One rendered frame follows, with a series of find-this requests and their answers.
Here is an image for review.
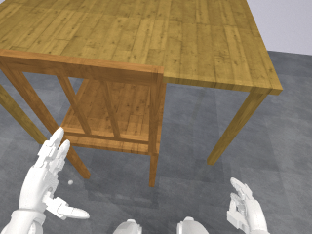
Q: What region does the robot right hand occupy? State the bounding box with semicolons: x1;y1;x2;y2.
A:
226;177;268;234

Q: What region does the robot right thigh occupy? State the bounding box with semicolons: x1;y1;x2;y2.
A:
176;220;209;234

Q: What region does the robot left hand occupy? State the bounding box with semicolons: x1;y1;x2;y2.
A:
19;127;90;220

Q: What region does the robot thigh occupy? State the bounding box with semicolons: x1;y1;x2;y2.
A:
113;221;142;234
176;220;209;234

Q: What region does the left robot forearm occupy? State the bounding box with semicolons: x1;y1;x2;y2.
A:
0;209;46;234

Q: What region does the robot left thigh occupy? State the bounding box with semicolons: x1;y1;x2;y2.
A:
113;221;142;234

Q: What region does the table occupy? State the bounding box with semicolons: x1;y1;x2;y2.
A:
0;0;283;166

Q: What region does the chair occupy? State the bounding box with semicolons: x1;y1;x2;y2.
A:
0;49;167;187

